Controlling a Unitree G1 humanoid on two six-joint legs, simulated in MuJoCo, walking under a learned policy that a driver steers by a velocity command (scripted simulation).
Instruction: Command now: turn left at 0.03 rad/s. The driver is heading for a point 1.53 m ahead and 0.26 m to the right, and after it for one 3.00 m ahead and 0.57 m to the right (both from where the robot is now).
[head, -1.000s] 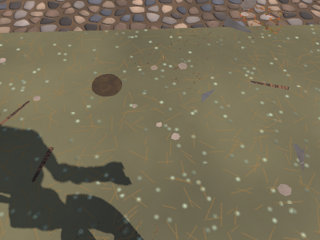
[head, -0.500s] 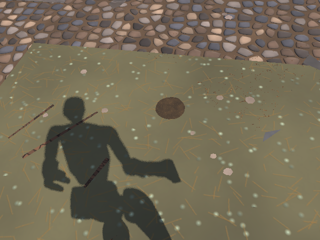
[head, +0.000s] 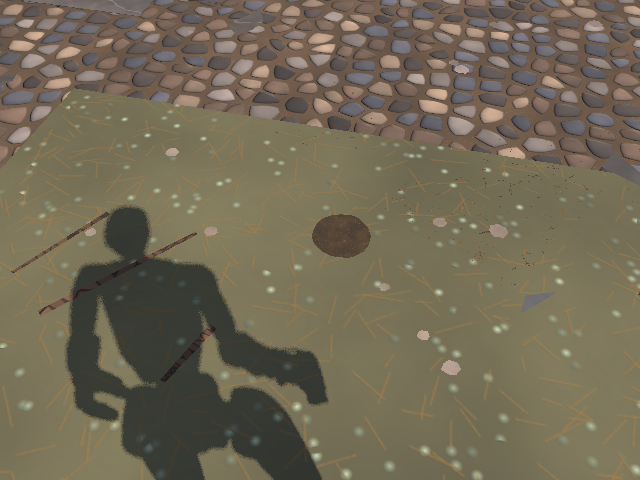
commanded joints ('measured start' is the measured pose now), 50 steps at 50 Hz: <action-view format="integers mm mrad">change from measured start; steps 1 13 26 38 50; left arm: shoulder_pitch -10 13 29 67 395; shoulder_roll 93 95 78 49 163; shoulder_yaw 24 28 26 17 44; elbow -34 70 175 248 301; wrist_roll -3 -10 -15 -22 -13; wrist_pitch -11 -2 9 16 -104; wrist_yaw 7 23 33 37 -29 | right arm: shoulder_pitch -8 32 74 125 -17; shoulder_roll -117 -100 -96 -102 -103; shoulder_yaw -29 -27 -23 -18 -24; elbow -52 34 152 252 145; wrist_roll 2 8 13 22 66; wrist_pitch -18 -24 -24 -17 -95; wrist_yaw -5 -9 -20 -28 -13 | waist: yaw -4 -6 -7 -15 85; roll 35 14 10 32 -228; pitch -7 -10 12 20 46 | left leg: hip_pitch -77 -57 -47 -52 -598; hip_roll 69 43 28 12 -7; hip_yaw -79 -44 -18 -11 -31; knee -142 -132 -144 -179 572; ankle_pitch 111 165 175 -137 -230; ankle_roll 35 27 16 37 42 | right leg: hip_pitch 52 70 74 50 372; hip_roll -13 -16 -8 46 -387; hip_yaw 12 12 4 -54 734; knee -49 -53 -73 -42 -392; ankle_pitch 113 149 148 -111 -357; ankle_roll -8 -9 -17 -30 -341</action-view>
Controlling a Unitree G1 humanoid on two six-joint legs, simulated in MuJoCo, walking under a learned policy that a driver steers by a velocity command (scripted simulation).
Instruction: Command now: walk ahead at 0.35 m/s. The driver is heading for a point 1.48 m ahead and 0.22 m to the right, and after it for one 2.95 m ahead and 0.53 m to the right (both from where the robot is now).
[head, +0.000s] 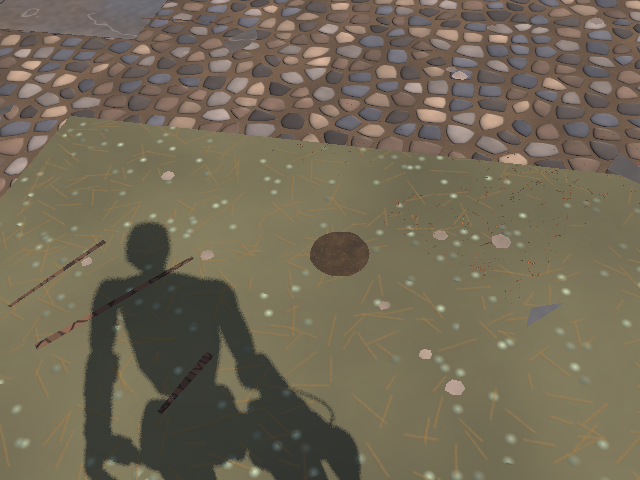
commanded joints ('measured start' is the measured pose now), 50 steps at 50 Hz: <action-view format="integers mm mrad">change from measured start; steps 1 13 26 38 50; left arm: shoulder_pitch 193 225 41 -261 89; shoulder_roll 142 152 156 86 308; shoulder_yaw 15 -8 5 7 55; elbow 13 -27 -136 -261 -201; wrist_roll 13 13 -27 7 51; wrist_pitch -27 6 -39 0 -16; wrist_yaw -10 22 12 3 -35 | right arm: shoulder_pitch -159 -469 -180 -34 214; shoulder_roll -74 -28 -117 -151 10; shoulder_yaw -9 6 -25 -16 35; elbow -137 -214 -122 -39 -3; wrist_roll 23 -6 -25 -28 -46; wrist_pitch -60 -57 -71 -71 -39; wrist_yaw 10 56 66 25 25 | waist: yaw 56 76 -66 -59 39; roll -181 -138 4 -2 -358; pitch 145 155 -50 82 -456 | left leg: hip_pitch -623 -418 240 61 -293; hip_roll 27 46 288 159 -120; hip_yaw -39 121 -351 1 21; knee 432 -130 -542 -678 503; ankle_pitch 3 487 227 473 -198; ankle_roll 42 -17 212 177 -44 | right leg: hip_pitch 310 180 -443 -409 677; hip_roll -404 -219 -113 -140 -482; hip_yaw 702 142 130 48 593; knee -437 -502 737 100 -81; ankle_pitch -266 335 -1 462 1112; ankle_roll -216 -122 -9 48 -334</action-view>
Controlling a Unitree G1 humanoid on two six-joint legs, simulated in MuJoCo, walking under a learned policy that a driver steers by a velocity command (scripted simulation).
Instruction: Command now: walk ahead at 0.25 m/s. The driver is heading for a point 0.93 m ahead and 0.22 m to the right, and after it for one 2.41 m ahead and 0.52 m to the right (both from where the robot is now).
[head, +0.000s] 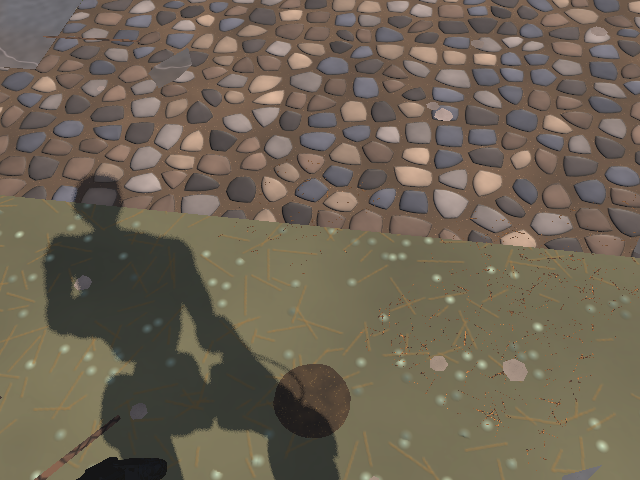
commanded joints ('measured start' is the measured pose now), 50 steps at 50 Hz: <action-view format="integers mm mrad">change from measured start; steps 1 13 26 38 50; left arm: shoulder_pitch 387 82 -3 -86 205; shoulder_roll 183 187 174 80 92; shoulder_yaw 46 25 40 26 31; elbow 45 56 39 49 126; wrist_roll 9 9 -41 -41 -7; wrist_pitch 10 81 68 36 11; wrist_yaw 1 52 54 20 10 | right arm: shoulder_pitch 149 -107 -63 36 -111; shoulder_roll -108 -90 -180 -153 -75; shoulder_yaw -5 -25 -57 -64 -59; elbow -14 -106 -53 -18 -99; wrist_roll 13 2 -20 24 29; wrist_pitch -36 85 2 -34 -61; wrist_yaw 8 -50 -19 -12 -6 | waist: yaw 149 25 14 -22 72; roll -141 -102 213 148 -91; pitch -500 -178 78 33 -17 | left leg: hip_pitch -487 -319 -126 -63 -674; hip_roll -56 58 369 262 176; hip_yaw -203 -45 -513 -174 -63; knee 714 277 -524 -494 511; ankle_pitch -175 181 -157 236 271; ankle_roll -13 -65 253 183 63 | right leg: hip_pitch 868 275 -198 6 457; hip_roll -394 -235 15 -19 -225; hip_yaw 535 120 72 -13 303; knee -57 -228 382 26 -390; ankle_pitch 857 588 -388 -125 -155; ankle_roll -281 -200 30 53 -127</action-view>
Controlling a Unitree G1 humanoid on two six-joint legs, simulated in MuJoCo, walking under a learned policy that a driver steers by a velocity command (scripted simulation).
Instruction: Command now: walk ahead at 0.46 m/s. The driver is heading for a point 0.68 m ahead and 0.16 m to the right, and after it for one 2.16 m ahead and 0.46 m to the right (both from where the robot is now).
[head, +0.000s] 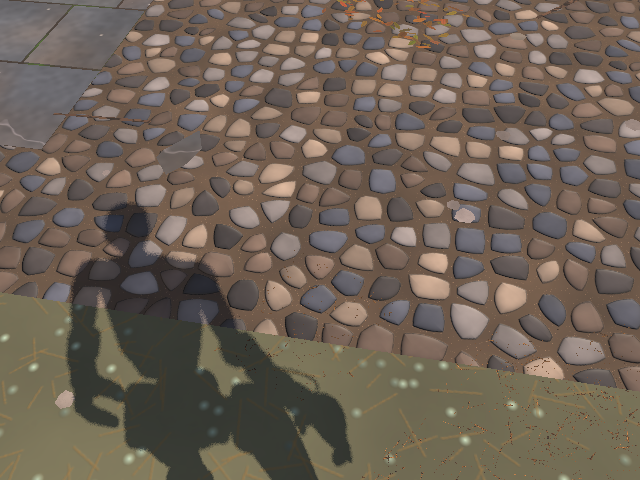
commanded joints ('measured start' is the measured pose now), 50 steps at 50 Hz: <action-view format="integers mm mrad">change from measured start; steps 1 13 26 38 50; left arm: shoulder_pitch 42 249 164 -118 220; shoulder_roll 85 140 87 35 266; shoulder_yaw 8 20 31 24 97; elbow -22 48 -17 -150 -192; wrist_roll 11 -9 -32 -11 -8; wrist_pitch -10 4 15 46 41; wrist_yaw -2 36 44 1 -11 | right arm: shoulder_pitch -22 -411 -147 -43 -100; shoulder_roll -60 -27 -56 -139 -121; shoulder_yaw -20 15 -2 -26 -4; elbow -63 -208 -124 -80 -210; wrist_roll -5 -9 -47 -41 2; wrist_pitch -6 1 -26 -11 -44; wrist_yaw -2 43 35 -15 9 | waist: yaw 9 77 0 -39 129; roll -125 -73 55 -4 -154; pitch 25 116 -43 92 -327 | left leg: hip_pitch -258 -253 315 359 -351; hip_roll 91 11 209 184 -81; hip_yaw -42 19 -199 166 -85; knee -8 -569 -934 -1021 333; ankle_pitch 115 427 190 372 -229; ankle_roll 9 -14 123 106 -58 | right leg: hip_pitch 163 254 -326 -460 628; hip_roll -250 -252 -169 -160 -360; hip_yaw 283 111 178 82 873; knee -275 -298 801 347 -150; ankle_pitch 55 276 -97 274 -123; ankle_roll -141 -133 -6 19 -366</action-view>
